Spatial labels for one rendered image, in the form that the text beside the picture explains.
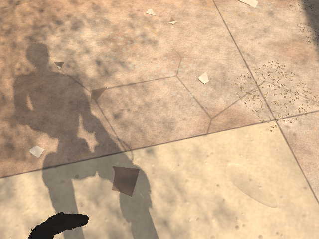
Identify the robot left hand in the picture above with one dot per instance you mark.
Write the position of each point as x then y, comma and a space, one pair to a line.
58, 223

